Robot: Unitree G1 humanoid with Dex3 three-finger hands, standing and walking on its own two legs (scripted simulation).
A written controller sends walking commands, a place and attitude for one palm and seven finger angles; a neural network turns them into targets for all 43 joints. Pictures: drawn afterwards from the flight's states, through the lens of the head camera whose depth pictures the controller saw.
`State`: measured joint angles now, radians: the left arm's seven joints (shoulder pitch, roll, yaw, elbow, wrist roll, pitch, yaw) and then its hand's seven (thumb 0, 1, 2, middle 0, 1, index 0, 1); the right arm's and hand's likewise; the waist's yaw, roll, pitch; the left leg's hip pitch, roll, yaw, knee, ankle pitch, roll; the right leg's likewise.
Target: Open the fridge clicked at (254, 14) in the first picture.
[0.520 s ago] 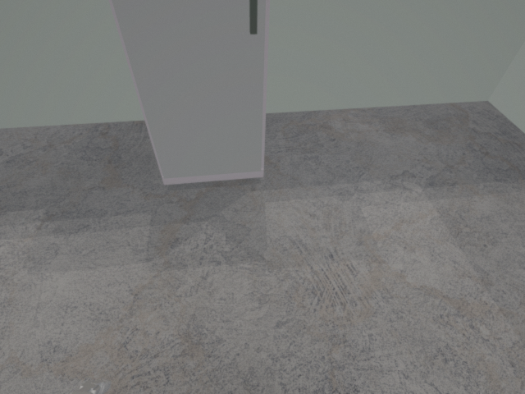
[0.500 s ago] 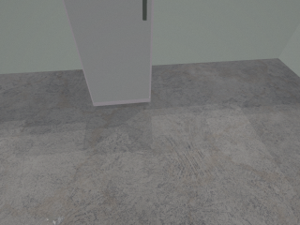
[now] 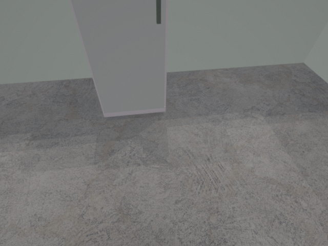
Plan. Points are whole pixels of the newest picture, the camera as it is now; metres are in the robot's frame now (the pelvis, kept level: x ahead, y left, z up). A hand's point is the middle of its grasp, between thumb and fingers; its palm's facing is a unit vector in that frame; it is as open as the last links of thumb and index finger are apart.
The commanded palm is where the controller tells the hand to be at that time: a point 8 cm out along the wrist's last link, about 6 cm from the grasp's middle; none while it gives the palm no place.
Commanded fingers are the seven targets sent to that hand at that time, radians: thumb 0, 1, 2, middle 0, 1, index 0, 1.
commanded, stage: stand and wait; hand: right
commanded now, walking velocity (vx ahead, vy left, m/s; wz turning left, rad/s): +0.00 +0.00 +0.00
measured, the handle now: out of the picture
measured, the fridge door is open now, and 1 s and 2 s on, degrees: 0 0 0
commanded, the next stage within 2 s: look at it before walking up in 0.30 s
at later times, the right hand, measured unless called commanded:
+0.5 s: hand out of the picture +0.07 -0.24 -0.15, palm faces -0.04 +0.94 -0.33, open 7.4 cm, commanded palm none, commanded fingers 0.00 -0.90 -0.90 0.20 0.30 0.20 0.30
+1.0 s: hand out of the picture +0.07 -0.25 -0.15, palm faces -0.04 +0.94 -0.33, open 7.4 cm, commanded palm none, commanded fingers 0.00 -0.90 -0.90 0.20 0.30 0.20 0.30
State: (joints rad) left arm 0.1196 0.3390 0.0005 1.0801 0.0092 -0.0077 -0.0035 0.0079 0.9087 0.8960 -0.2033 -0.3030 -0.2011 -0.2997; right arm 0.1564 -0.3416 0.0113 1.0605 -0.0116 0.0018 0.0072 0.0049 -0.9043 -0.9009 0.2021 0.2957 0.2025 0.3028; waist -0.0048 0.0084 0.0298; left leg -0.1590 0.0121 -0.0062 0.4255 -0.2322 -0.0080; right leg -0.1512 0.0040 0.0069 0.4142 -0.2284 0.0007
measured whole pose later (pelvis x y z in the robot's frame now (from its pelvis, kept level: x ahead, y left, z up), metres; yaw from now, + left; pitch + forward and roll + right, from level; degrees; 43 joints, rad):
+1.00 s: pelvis +0.00 +0.00 +0.00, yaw +0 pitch -2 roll +0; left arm 0.11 0.34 -0.01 1.12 0.00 -0.01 -0.01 0.01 0.91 0.90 -0.20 -0.30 -0.20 -0.30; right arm 0.15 -0.35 0.01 1.09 -0.01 -0.01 0.01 0.00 -0.90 -0.90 0.20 0.30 0.20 0.30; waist 0.00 0.01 0.03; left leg -0.14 0.01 -0.01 0.38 -0.20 -0.01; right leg -0.13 0.00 0.00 0.36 -0.20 0.00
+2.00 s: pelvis +0.28 -0.03 +0.00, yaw +19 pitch +0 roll -1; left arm 0.28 0.17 0.06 1.06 0.02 -0.09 0.02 -0.02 0.95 0.90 -0.20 -0.30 -0.20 -0.30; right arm 0.23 -0.21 -0.09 0.98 -0.04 0.01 0.03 0.00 -0.91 -0.90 0.19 0.29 0.19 0.30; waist -0.01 0.04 0.01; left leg -0.60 0.10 0.06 1.06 -0.20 0.01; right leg -0.15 -0.05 -0.30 0.42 -0.26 -0.05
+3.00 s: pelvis +0.51 +0.08 -0.01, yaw +19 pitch +0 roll +0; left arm 0.19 0.18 0.05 1.01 0.02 0.02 0.01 0.01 0.92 0.90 -0.20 -0.30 -0.20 -0.30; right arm 0.23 -0.19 -0.05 1.02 -0.01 0.03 -0.02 0.00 -0.91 -0.90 0.20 0.29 0.20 0.30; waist 0.01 -0.01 0.05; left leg -0.30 0.05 0.04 0.68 -0.39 -0.05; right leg -0.31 0.02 -0.03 0.47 -0.17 -0.04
